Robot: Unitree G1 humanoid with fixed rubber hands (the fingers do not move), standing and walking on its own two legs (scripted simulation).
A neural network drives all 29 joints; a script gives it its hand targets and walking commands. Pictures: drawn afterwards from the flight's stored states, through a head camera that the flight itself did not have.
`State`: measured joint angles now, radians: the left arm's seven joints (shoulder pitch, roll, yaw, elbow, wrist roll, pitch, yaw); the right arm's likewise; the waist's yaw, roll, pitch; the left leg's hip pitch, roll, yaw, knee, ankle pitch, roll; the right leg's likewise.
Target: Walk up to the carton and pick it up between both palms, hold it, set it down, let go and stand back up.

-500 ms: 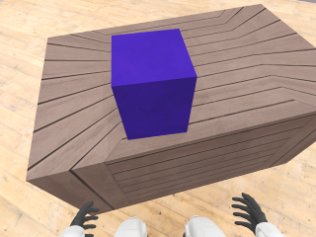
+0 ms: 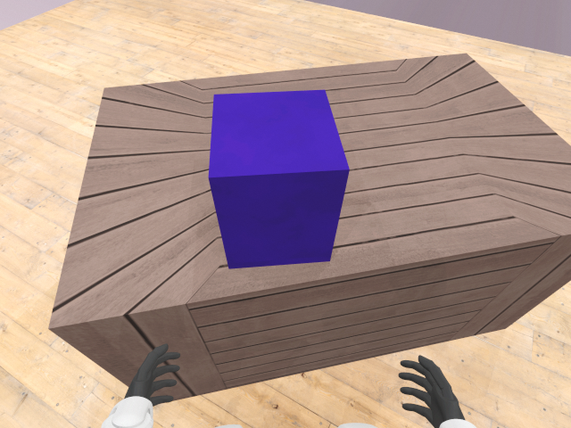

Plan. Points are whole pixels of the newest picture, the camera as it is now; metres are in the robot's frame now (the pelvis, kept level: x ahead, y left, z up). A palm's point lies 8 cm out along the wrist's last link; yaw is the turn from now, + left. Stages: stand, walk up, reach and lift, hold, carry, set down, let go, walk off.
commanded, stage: reach and lift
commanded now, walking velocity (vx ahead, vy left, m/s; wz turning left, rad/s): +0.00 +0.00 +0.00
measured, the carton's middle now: (275, 182) +0.52 +0.04 +0.00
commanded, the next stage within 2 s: none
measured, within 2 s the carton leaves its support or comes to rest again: neither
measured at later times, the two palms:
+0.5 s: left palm (155, 350) +0.23 +0.22 -0.06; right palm (427, 348) +0.23 -0.19 -0.05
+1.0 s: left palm (153, 335) +0.24 +0.21 -0.03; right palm (425, 324) +0.25 -0.18 -0.03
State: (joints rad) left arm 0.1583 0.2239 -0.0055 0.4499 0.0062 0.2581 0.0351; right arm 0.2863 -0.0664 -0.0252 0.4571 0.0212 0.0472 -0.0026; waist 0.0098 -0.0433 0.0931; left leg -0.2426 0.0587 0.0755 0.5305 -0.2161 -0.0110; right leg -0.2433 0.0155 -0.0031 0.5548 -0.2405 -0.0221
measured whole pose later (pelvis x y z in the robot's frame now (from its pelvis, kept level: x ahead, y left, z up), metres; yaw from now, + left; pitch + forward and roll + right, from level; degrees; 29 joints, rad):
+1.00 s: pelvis +0.08 +0.01 +0.01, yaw +1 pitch -5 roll +0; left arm 0.29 0.15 -0.06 0.50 -0.05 -0.40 0.05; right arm 0.21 -0.16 0.09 0.74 0.21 -0.60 -0.01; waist 0.02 -0.01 0.04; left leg -0.05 0.05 0.07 0.45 -0.30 -0.02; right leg -0.03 0.01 -0.01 0.43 -0.31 0.00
